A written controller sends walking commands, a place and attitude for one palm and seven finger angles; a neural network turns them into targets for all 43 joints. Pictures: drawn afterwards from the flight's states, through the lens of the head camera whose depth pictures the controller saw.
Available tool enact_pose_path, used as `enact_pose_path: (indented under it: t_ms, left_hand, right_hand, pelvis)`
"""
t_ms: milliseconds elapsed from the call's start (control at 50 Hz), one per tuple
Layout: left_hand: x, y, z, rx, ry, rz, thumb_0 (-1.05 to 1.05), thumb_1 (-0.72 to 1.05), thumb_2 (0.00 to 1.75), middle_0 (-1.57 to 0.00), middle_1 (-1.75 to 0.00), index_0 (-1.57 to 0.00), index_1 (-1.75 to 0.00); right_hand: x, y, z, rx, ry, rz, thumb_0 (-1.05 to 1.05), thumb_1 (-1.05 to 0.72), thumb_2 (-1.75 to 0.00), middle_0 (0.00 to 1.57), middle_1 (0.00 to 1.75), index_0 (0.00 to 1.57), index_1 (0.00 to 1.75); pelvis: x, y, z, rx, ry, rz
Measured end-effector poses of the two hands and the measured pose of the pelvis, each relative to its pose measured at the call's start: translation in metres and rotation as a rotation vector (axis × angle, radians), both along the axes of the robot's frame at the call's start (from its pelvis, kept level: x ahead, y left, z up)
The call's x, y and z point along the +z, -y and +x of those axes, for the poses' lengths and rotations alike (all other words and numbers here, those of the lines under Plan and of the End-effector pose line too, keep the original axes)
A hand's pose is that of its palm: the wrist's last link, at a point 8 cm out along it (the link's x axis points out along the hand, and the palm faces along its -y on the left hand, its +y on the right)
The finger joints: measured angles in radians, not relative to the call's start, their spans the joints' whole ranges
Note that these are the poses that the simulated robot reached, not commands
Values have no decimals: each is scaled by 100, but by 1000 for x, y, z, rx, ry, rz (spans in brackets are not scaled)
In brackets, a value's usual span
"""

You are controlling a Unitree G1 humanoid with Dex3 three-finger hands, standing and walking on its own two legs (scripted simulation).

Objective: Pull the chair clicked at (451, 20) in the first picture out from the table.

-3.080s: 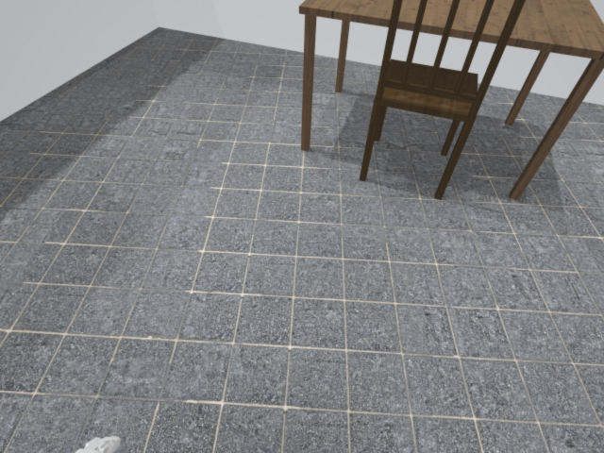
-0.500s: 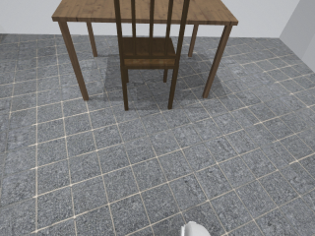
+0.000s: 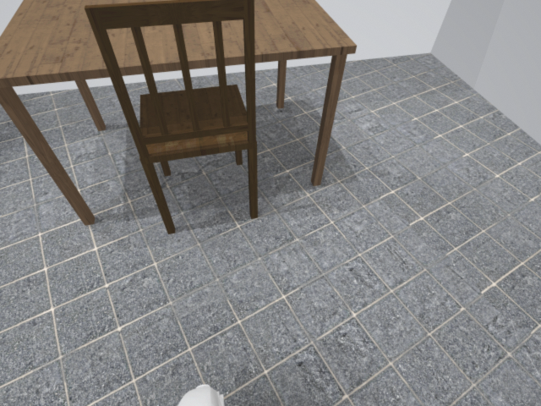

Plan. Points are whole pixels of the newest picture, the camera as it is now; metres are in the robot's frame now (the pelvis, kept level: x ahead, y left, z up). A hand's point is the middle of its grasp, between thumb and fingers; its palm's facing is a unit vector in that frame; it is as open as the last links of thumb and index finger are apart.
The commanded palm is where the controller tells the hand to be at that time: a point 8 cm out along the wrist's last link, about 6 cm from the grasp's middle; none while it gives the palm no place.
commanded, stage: walk to a spot facing it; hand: left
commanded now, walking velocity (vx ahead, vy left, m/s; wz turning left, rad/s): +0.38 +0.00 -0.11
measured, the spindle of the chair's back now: (187, 83) +0.97 +0.28 -0.05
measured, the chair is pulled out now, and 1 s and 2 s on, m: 0.00 0.00 0.00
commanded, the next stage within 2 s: turn to face it in 0.36 s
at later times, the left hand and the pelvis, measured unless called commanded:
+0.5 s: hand (169, 322) +0.29 +0.21 -0.17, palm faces -0.13 -0.98 -0.16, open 7.4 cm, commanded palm none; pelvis +0.21 +0.04 +0.00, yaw -10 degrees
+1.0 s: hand (183, 284) +0.39 +0.20 -0.19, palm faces +0.08 -0.99 -0.13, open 7.3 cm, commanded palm none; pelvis +0.28 +0.03 -0.02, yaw +3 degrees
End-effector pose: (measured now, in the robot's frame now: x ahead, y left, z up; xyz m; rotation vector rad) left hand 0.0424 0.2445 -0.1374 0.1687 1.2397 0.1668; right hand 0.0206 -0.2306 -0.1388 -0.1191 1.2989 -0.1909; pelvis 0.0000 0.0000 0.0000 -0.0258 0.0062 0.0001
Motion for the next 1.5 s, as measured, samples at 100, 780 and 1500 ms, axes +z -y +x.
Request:
enact_pose_path:
  t_ms: [100, 780, 1500]
  left_hand:
    - [-13, -16, -1, 44, -104, -36, -1, 93, 90, -20, -30, -20, -30]
    - [0, 54, 372, -186, 153, -45, 0, 91, 90, -20, -30, -20, -30]
    - [4, -7, 232, 199, -42, 43, 1, 91, 90, -20, -30, -20, -30]
  right_hand:
    - [13, -1, 98, 73, 122, -51, 2, -94, -90, 20, 30, 20, 30]
    - [-22, -19, 182, -172, -207, 72, 1, -91, -90, 20, 30, 20, 30]
    - [-11, -12, 352, 220, 39, 28, 1, -90, -90, 20, 30, 20, 30]
  pelvis:
    - [-4, -18, 48, -5, 6, -15]
    - [-12, 5, 271, -78, 29, 19]
    - [-6, -1, 283, 177, 13, 53]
